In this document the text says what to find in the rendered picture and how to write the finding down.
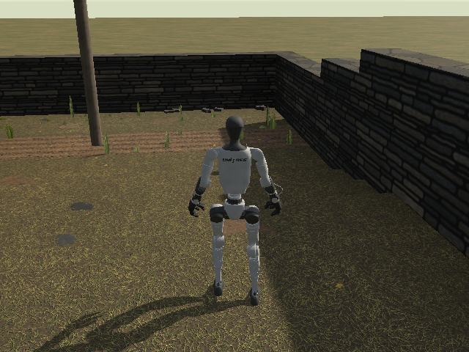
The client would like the right robot forearm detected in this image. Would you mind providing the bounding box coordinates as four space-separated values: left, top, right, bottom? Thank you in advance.
265 176 279 203

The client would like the right robot upper arm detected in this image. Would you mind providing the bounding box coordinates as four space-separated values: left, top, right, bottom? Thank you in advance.
250 147 271 188

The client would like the robot left foot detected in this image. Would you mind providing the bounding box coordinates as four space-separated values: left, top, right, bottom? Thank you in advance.
213 278 224 296

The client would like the humanoid robot torso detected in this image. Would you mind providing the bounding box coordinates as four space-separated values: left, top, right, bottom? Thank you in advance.
218 144 252 220

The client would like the left robot hand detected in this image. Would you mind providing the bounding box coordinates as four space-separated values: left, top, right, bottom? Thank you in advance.
188 200 205 217

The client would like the right robot hand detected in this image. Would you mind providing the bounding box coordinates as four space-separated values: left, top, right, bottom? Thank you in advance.
265 199 281 216

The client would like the left robot upper arm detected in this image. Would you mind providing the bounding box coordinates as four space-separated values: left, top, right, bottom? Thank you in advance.
199 147 220 188

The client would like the left robot forearm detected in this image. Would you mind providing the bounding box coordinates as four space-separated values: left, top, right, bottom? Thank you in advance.
191 177 206 205

